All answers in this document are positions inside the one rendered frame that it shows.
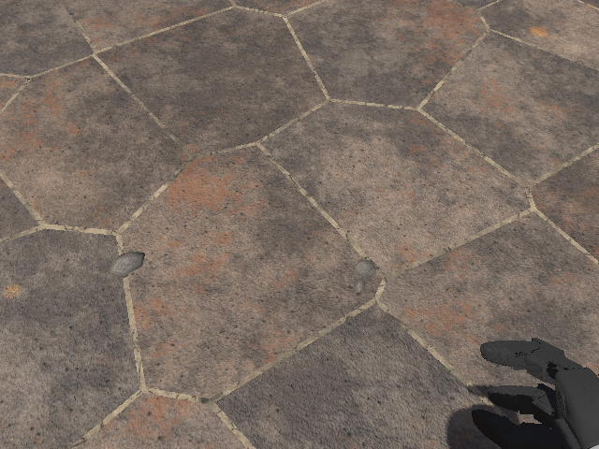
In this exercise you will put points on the right robot hand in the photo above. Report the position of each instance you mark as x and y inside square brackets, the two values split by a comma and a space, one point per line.
[569, 414]

